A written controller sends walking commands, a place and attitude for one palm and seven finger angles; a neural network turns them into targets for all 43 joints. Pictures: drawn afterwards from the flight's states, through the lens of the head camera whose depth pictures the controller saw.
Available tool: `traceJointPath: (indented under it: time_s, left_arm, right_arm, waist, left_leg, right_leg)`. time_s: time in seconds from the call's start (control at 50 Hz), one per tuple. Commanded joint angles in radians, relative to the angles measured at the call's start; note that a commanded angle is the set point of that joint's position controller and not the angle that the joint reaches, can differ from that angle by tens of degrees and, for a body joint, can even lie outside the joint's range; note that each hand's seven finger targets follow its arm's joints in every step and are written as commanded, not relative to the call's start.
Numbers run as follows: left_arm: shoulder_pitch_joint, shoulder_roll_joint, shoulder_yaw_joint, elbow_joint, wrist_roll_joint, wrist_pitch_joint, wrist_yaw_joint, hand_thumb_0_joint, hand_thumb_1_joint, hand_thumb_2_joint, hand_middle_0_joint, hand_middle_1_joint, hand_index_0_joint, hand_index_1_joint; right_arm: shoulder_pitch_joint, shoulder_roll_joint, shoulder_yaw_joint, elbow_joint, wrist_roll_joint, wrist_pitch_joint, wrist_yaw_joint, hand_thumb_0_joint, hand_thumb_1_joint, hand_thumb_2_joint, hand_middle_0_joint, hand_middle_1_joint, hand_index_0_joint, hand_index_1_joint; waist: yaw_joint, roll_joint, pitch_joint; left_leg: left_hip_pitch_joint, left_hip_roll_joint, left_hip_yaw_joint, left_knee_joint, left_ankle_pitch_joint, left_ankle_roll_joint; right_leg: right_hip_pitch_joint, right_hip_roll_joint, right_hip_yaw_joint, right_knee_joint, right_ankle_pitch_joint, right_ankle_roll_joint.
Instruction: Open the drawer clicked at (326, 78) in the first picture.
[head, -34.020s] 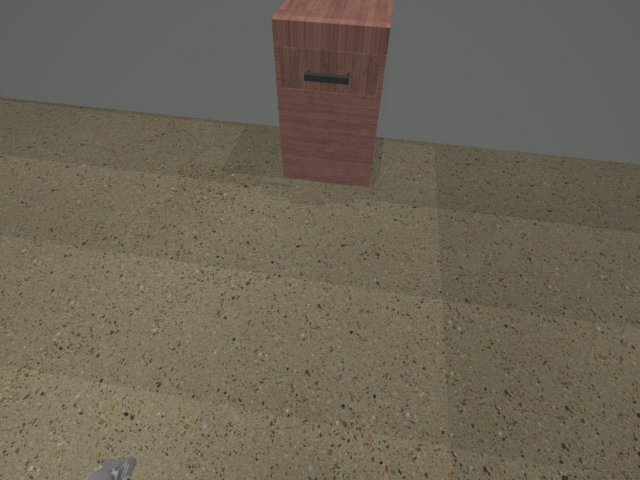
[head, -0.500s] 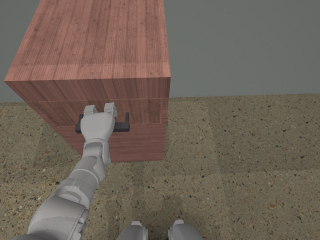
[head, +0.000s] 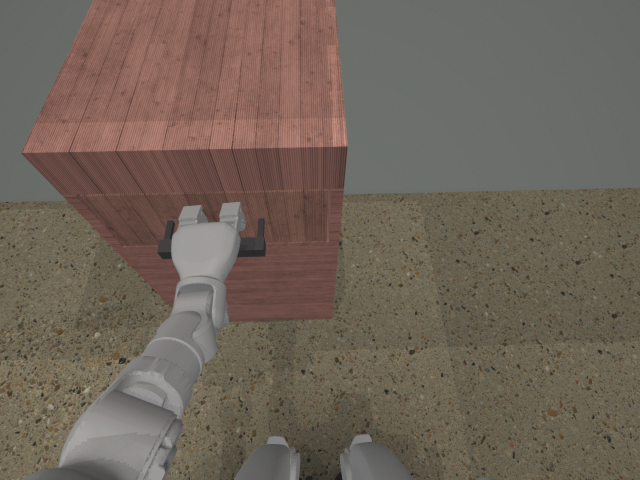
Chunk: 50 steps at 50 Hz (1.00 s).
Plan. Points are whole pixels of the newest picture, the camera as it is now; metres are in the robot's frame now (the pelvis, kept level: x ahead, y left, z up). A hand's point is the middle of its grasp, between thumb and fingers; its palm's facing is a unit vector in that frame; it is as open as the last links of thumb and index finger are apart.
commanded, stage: re-aim the fingers above the handle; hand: left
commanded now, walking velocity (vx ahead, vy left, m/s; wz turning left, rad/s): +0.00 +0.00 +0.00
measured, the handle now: (214, 236) +0.50 +0.18 -0.12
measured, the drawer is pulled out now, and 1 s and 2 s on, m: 0.00 0.00 0.00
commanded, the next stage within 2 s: lower the fingers behind the handle in 1.64 s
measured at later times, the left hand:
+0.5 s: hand (220, 264) +0.42 +0.15 -0.06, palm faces -0.09 -0.06 -0.99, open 13.8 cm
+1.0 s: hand (227, 268) +0.42 +0.14 -0.07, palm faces -0.15 -0.13 -0.98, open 13.8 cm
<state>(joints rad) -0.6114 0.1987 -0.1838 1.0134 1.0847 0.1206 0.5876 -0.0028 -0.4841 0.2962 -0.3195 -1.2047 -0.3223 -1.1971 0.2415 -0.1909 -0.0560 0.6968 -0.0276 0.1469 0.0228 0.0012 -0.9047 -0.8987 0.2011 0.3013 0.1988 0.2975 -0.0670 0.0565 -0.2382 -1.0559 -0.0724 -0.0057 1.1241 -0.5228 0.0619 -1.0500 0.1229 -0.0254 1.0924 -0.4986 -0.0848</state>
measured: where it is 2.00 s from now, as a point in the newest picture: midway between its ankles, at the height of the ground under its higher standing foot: outside the picture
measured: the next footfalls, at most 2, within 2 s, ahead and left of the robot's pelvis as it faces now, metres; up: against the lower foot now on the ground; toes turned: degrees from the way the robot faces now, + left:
none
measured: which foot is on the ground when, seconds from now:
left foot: down 0.00-1.00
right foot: down 0.00-1.00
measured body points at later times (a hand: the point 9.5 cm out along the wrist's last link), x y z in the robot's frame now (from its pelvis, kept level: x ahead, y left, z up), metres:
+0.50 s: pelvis -0.01 +0.00 +0.00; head +0.11 -0.01 +0.43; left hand +0.42 +0.15 -0.01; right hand +0.03 -0.26 -0.15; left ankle -0.01 +0.08 -0.65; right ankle +0.00 -0.07 -0.65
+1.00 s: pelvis +0.01 +0.00 +0.00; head +0.13 +0.00 +0.43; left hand +0.42 +0.14 -0.02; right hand +0.06 -0.26 -0.14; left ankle -0.01 +0.08 -0.65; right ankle +0.00 -0.07 -0.65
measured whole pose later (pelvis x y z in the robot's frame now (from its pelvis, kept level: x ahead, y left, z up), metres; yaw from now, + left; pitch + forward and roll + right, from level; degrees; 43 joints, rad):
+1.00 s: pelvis +0.01 +0.00 +0.00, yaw +0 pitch +28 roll -2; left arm -0.58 0.24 -0.20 0.94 1.08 -0.03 0.49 0.00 -0.48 0.30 -0.32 -1.20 -0.32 -1.20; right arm 0.28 -0.21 -0.06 0.72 -0.03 0.10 -0.01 0.00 -0.90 -0.90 0.20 0.30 0.20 0.30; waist -0.07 0.05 -0.25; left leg -1.08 -0.08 -0.02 1.14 -0.53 0.06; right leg -1.07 0.12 -0.04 1.09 -0.51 -0.08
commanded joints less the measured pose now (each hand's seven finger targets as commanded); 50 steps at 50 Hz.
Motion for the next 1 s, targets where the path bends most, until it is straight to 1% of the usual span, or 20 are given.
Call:
traceJointPath:
  time_s: [0.0, 0.04, 0.1, 0.14, 0.2, 0.24, 0.32, 0.36, 0.42, 0.48, 0.54, 0.58, 0.66, 0.7, 0.74, 0.8, 0.86, 0.92, 0.94, 0.98]
  left_arm:
    - [-0.308, 0.098, 0.037, -0.137, 0.024, -0.038, 0.026, 0.000, -0.500, 0.300, -0.300, -1.200, -0.300, -1.200]
    - [-0.315, 0.093, 0.036, -0.124, 0.035, -0.045, 0.041, 0.000, -0.500, 0.300, -0.300, -1.200, -0.300, -1.200]
    - [-0.318, 0.180, 0.113, -0.111, 0.051, -0.041, 0.079, 0.000, -0.500, 0.300, -0.300, -1.200, -0.300, -1.200]
    - [-0.313, 0.211, 0.139, -0.102, 0.058, -0.027, 0.104, 0.000, -0.500, 0.300, -0.300, -1.200, -0.300, -1.200]
    - [-0.370, 0.226, 0.139, -0.105, 0.059, -0.005, 0.122, 0.000, -0.500, 0.300, -0.300, -1.200, -0.300, -1.200]
    - [-0.409, 0.233, 0.134, -0.129, 0.051, 0.004, 0.120, 0.000, -0.500, 0.300, -0.300, -1.200, -0.300, -1.200]
    - [-0.457, 0.161, 0.065, -0.142, 0.010, 0.002, 0.070, 0.000, -0.500, 0.300, -0.300, -1.200, -0.300, -1.200]
    - [-0.496, 0.066, -0.018, -0.182, -0.017, -0.012, 0.032, 0.000, -0.500, 0.300, -0.300, -1.200, -0.300, -1.200]
    - [-0.456, 0.103, 0.007, -0.180, -0.023, -0.041, 0.003, 0.000, -0.500, 0.300, -0.300, -1.200, -0.300, -1.200]
    - [-0.440, 0.071, -0.011, -0.143, 0.003, -0.062, 0.007, 0.000, -0.500, 0.300, -0.300, -1.200, -0.300, -1.200]
    - [-0.385, 0.215, 0.119, -0.076, 0.040, -0.054, 0.058, 0.000, -0.500, 0.300, -0.300, -1.200, -0.300, -1.200]
    - [-0.411, 0.345, 0.210, -0.078, 0.054, -0.035, 0.094, 0.000, -0.500, 0.300, -0.300, -1.200, -0.300, -1.200]
    - [-0.334, 0.301, 0.192, -0.062, 0.056, 0.024, 0.118, 0.000, -0.500, 0.300, -0.300, -1.200, -0.300, -1.200]
    - [-0.317, 0.272, 0.159, -0.052, 0.042, 0.051, 0.090, 0.000, -0.500, 0.300, -0.300, -1.200, -0.300, -1.200]
    - [-0.337, 0.197, 0.094, -0.085, 0.004, 0.056, 0.038, 0.000, -0.500, 0.300, -0.300, -1.200, -0.300, -1.200]
    - [-0.387, 0.092, -0.005, -0.209, -0.053, 0.005, -0.052, 0.000, -0.500, 0.300, -0.300, -1.200, -0.300, -1.200]
    - [-0.462, 0.069, -0.057, -0.342, -0.063, -0.102, -0.104, 0.000, -0.500, 0.300, -0.300, -1.200, -0.300, -1.200]
    - [-0.432, 0.157, 0.021, -0.325, 0.010, -0.192, -0.068, 0.000, -0.500, 0.300, -0.300, -1.200, -0.300, -1.200]
    - [-0.424, 0.163, 0.038, -0.296, 0.034, -0.202, -0.037, 0.000, -0.500, 0.300, -0.300, -1.200, -0.300, -1.200]
    - [-0.417, 0.263, 0.142, -0.269, 0.083, -0.198, 0.044, 0.000, -0.500, 0.300, -0.300, -1.200, -0.300, -1.200]
  right_arm:
    - [0.103, -0.150, -0.042, -0.069, 0.002, -0.020, -0.013, 0.000, -0.900, -0.900, 0.200, 0.300, 0.200, 0.300]
    - [0.103, -0.147, -0.041, -0.069, 0.000, -0.021, -0.011, 0.000, -0.900, -0.900, 0.200, 0.300, 0.200, 0.300]
    - [0.100, -0.151, -0.035, -0.071, -0.005, -0.025, -0.009, 0.000, -0.900, -0.900, 0.200, 0.300, 0.200, 0.300]
    - [0.091, -0.152, -0.033, -0.074, -0.009, -0.027, -0.012, 0.000, -0.900, -0.900, 0.200, 0.300, 0.200, 0.300]
    - [0.089, -0.155, -0.033, -0.072, -0.007, -0.041, -0.013, 0.000, -0.900, -0.900, 0.200, 0.300, 0.200, 0.300]
    - [0.092, -0.159, -0.035, -0.070, -0.004, -0.051, -0.015, 0.000, -0.900, -0.900, 0.200, 0.300, 0.200, 0.300]
    - [0.111, -0.165, -0.043, -0.056, 0.005, -0.066, -0.017, 0.000, -0.900, -0.900, 0.200, 0.300, 0.200, 0.300]
    - [0.122, -0.162, -0.050, -0.052, 0.007, -0.072, -0.015, 0.000, -0.900, -0.900, 0.200, 0.300, 0.200, 0.300]
    - [0.134, -0.169, -0.049, -0.041, 0.007, -0.065, -0.024, 0.000, -0.900, -0.900, 0.200, 0.300, 0.200, 0.300]
    - [0.138, -0.160, -0.047, -0.034, 0.005, -0.058, -0.022, 0.000, -0.900, -0.900, 0.200, 0.300, 0.200, 0.300]
    - [0.136, -0.166, -0.034, -0.039, -0.002, -0.046, -0.025, 0.000, -0.900, -0.900, 0.200, 0.300, 0.200, 0.300]
    - [0.123, -0.172, -0.021, -0.046, -0.012, -0.038, -0.029, 0.000, -0.900, -0.900, 0.200, 0.300, 0.200, 0.300]
    - [0.103, -0.158, -0.020, -0.074, -0.017, -0.044, -0.021, 0.000, -0.900, -0.900, 0.200, 0.300, 0.200, 0.300]
    - [0.119, -0.162, -0.023, -0.078, -0.005, -0.046, -0.018, 0.000, -0.900, -0.900, 0.200, 0.300, 0.200, 0.300]
    - [0.132, -0.164, -0.029, -0.081, 0.007, -0.053, -0.015, 0.000, -0.900, -0.900, 0.200, 0.300, 0.200, 0.300]
    - [0.140, -0.164, -0.043, -0.072, 0.015, -0.061, -0.019, 0.000, -0.900, -0.900, 0.200, 0.300, 0.200, 0.300]
    - [0.145, -0.160, -0.050, -0.057, 0.010, -0.074, -0.037, 0.000, -0.900, -0.900, 0.200, 0.300, 0.200, 0.300]
    - [0.154, -0.160, -0.049, -0.029, 0.003, -0.071, -0.052, 0.000, -0.900, -0.900, 0.200, 0.300, 0.200, 0.300]
    - [0.154, -0.159, -0.049, -0.026, -0.001, -0.067, -0.050, 0.000, -0.900, -0.900, 0.200, 0.300, 0.200, 0.300]
    - [0.155, -0.162, -0.046, -0.025, -0.013, -0.057, -0.045, 0.000, -0.900, -0.900, 0.200, 0.300, 0.200, 0.300]
  waist:
    - [-0.036, -0.054, -0.391]
    - [-0.040, -0.073, -0.377]
    - [-0.012, -0.046, -0.372]
    - [-0.009, -0.059, -0.382]
    - [-0.026, -0.044, -0.382]
    - [-0.035, -0.030, -0.423]
    - [-0.067, -0.025, -0.470]
    - [-0.093, -0.013, -0.489]
    - [-0.078, -0.012, -0.483]
    - [-0.077, -0.004, -0.414]
    - [-0.041, -0.059, -0.374]
    - [-0.015, -0.038, -0.387]
    - [-0.004, -0.028, -0.441]
    - [-0.018, -0.054, -0.459]
    - [-0.044, -0.062, -0.485]
    - [-0.079, -0.054, -0.536]
    - [-0.104, -0.027, -0.521]
    - [-0.069, 0.024, -0.441]
    - [-0.065, 0.038, -0.409]
    - [-0.030, 0.073, -0.417]
  left_leg:
    - [0.272, 0.036, -0.036, -0.088, 0.365, -0.015]
    - [0.228, 0.034, -0.032, -0.082, 0.335, -0.012]
    - [0.164, 0.029, -0.024, -0.078, 0.302, -0.012]
    - [0.127, 0.025, -0.016, -0.072, 0.277, -0.010]
    - [0.115, 0.026, -0.014, -0.070, 0.248, -0.010]
    - [0.140, 0.028, -0.012, -0.070, 0.251, -0.009]
    - [0.225, 0.034, -0.028, -0.077, 0.267, -0.010]
    - [0.298, 0.038, -0.042, -0.081, 0.302, -0.012]
    - [0.320, 0.041, -0.046, -0.078, 0.336, -0.013]
    - [0.300, 0.042, -0.050, -0.074, 0.344, -0.016]
    - [0.163, 0.034, -0.035, -0.059, 0.310, -0.008]
    - [0.094, 0.027, -0.023, -0.045, 0.307, -0.008]
    - [0.090, 0.020, -0.005, -0.047, 0.330, -0.013]
    - [0.119, 0.025, -0.003, -0.054, 0.344, -0.013]
    - [0.158, 0.028, -0.003, -0.064, 0.345, -0.012]
    - [0.280, 0.038, -0.023, -0.067, 0.399, -0.009]
    - [0.359, 0.042, -0.044, -0.064, 0.434, -0.005]
    - [0.363, 0.045, -0.060, -0.050, 0.445, -0.014]
    - [0.341, 0.043, -0.058, -0.040, 0.439, -0.015]
    - [0.303, 0.040, -0.061, -0.024, 0.475, -0.026]
  right_leg:
    - [0.239, -0.043, 0.064, -0.138, 0.410, 0.036]
    - [0.241, -0.046, 0.071, -0.136, 0.401, 0.036]
    - [0.251, -0.048, 0.080, -0.120, 0.373, 0.033]
    - [0.271, -0.051, 0.095, -0.122, 0.360, 0.036]
    - [0.260, -0.052, 0.095, -0.124, 0.322, 0.041]
    - [0.268, -0.053, 0.096, -0.128, 0.323, 0.045]
    - [0.236, -0.048, 0.078, -0.135, 0.311, 0.048]
    - [0.206, -0.045, 0.065, -0.138, 0.322, 0.046]
    - [0.191, -0.043, 0.065, -0.136, 0.342, 0.044]
    - [0.146, -0.041, 0.054, -0.132, 0.335, 0.038]
    - [0.203, -0.044, 0.075, -0.114, 0.359, 0.036]
    - [0.245, -0.049, 0.091, -0.090, 0.380, 0.037]
    - [0.326, -0.055, 0.103, -0.092, 0.465, 0.046]
    - [0.350, -0.055, 0.102, -0.103, 0.507, 0.056]
    - [0.375, -0.058, 0.104, -0.126, 0.541, 0.066]
    - [0.347, -0.057, 0.093, -0.135, 0.554, 0.067]
    - [0.267, -0.056, 0.081, -0.136, 0.507, 0.060]
    - [0.132, -0.045, 0.061, -0.109, 0.415, 0.040]
    - [0.098, -0.041, 0.057, -0.101, 0.395, 0.035]
    - [0.083, -0.039, 0.048, -0.060, 0.403, 0.024]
